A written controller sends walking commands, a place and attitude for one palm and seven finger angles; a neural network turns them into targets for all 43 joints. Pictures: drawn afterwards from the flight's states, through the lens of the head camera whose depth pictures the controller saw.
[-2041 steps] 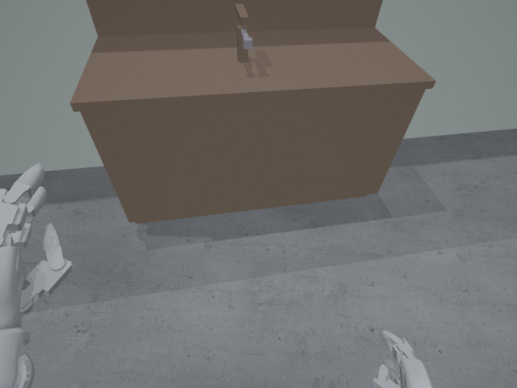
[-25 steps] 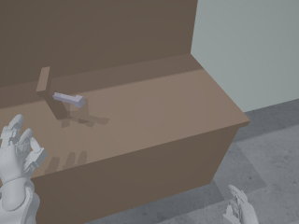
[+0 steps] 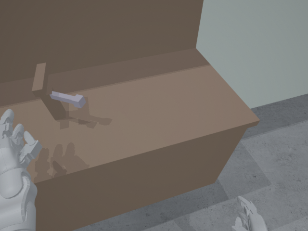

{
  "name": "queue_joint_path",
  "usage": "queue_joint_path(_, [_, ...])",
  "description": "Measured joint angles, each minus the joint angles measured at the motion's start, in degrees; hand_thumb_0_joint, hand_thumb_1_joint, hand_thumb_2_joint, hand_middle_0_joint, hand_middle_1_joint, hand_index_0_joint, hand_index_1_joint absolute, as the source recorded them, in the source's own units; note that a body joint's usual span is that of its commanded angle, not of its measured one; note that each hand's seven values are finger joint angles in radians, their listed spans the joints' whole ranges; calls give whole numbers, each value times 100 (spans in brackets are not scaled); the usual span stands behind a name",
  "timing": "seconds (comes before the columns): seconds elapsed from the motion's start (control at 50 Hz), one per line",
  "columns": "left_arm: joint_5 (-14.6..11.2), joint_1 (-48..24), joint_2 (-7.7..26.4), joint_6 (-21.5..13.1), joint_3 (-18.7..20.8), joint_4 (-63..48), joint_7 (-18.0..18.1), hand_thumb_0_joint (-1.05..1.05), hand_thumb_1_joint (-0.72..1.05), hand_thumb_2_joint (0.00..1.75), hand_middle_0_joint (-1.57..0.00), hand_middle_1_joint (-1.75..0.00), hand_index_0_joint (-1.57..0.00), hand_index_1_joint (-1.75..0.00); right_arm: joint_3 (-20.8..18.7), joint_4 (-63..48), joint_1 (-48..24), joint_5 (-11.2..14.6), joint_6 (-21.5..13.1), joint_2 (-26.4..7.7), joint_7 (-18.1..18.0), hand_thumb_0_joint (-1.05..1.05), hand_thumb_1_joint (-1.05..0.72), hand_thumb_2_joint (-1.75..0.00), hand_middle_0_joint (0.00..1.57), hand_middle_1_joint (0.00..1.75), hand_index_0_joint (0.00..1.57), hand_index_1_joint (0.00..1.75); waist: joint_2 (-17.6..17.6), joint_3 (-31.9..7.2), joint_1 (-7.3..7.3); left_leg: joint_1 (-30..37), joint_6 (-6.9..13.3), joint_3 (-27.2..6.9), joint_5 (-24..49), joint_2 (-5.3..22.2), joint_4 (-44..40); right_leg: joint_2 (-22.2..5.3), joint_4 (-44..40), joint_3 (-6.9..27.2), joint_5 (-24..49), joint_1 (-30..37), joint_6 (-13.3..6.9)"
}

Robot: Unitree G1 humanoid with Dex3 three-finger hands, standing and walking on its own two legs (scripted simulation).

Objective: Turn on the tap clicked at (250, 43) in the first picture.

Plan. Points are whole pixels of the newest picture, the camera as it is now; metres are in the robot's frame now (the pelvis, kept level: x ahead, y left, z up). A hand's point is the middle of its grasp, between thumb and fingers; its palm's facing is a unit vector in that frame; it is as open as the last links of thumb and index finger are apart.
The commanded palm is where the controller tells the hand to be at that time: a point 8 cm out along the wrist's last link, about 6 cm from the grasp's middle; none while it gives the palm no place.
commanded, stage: reach beside the lever's end, fingers flat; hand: left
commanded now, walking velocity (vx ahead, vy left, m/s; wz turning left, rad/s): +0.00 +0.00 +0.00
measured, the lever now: (78, 101) +0.45 +0.28 +0.07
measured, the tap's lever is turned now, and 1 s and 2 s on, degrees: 55 55 55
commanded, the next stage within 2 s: push the lever round in 0.98 s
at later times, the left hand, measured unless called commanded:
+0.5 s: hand (32, 133) +0.32 +0.36 +0.08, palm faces +0.61 -0.79 -0.09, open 7.8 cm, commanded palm +0.28 +0.39 +0.08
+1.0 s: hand (38, 129) +0.34 +0.36 +0.06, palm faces +0.61 -0.79 -0.09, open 7.8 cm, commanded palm +0.29 +0.39 +0.07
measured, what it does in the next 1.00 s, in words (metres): stands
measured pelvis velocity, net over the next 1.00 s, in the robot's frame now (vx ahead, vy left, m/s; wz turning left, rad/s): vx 0.01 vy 0.02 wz -0.02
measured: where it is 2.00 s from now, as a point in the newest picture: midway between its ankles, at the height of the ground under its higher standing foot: outside the picture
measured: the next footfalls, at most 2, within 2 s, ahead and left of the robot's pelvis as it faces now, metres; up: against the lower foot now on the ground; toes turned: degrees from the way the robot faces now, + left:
none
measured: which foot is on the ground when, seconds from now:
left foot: down 0.00-1.00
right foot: down 0.00-1.00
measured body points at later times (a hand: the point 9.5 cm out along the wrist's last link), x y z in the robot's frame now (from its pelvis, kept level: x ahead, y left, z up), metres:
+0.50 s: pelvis +0.00 +0.01 -0.01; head +0.04 +0.01 +0.44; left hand +0.28 +0.40 +0.09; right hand +0.13 -0.26 -0.11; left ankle +0.01 +0.12 -0.72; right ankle +0.01 -0.09 -0.72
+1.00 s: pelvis +0.01 +0.02 -0.01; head +0.06 +0.02 +0.44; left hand +0.30 +0.40 +0.07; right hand +0.11 -0.25 -0.12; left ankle +0.01 +0.12 -0.72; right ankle +0.01 -0.09 -0.72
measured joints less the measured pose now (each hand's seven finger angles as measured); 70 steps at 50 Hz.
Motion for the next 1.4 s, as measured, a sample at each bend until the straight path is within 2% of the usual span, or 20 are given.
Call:
queue_joint_path(0.28, [8, -593, 357, -225, 428, 1030, -266, 2, 90, 90, -16, -18, -17, -19, -34, -54, 174, -16, 242, -12, 54, 1, -91, -90, 20, 30, 20, 30, -23, -82, -125, -284, 25, 43, -63, 36, 149, 36, 73, 41, 0, -268, 22])
queue_joint_path(0.5, [80, -1271, 702, -563, 707, 2002, -531, 2, 90, 90, -15, -15, -16, -16, -54, 20, 303, -17, 414, -101, 33, 1, -91, -90, 20, 30, 20, 30, -50, -69, -198, -673, 44, -16, -134, 34, 425, 35, 251, -23, -38, -594, 35])
queue_joint_path(0.66, [161, -1665, 955, -691, 868, 2579, -641, 2, 90, 90, -15, -15, -16, -16, -56, -51, 412, -44, 585, -101, 101, 1, -91, -90, 20, 30, 20, 30, -85, -131, -339, -913, 62, 28, -183, 64, 547, 64, 326, 20, -41, -832, 52])
queue_joint_path(0.78, [135, -1449, 839, -794, 808, 2321, -603, 2, 90, 90, -15, -15, -15, -16, -106, -111, 578, -52, 678, -109, 186, 1, -91, -90, 20, 30, 20, 30, -53, -186, -361, -915, 91, 82, -221, 73, 543, 74, 296, 77, -44, -840, 86])
queue_joint_path(0.88, [140, -1283, 707, -752, 782, 2191, -512, 2, 90, 90, -15, -15, -16, -16, -105, -110, 601, -48, 739, -79, 200, 1, -91, -90, 20, 30, 20, 30, -50, -211, -359, -892, 111, 97, -245, 61, 539, 62, 291, 93, -65, -819, 107])
queue_joint_path(1.04, [224, -1325, 636, -823, 743, 2072, -384, 2, 90, 90, -15, -15, -15, -16, -83, -104, 456, -76, 728, -13, 174, 1, -91, -90, 20, 30, 20, 30, -70, -191, -320, -904, 111, 58, -285, 45, 597, 48, 328, 56, -110, -805, 111])
queue_joint_path(1.18, [178, -1316, 594, -672, 550, 1987, -419, 2, 90, 90, -15, -15, -15, -16, -73, -182, 353, -50, 725, -4, 178, 1, -91, -90, 20, 30, 20, 30, -42, -235, -278, -845, 108, 55, -281, 35, 540, 40, 282, 56, -114, -750, 115])
queue_joint_path(1.4, [259, -1114, 320, -688, 396, 1656, -176, 2, 90, 90, -15, -15, -16, -16, -100, -195, 290, -79, 751, 17, 232, 1, -91, -90, 20, 30, 20, 30, -43, -250, -243, -748, 73, 51, -285, 55, 493, 61, 271, 56, -136, -673, 82])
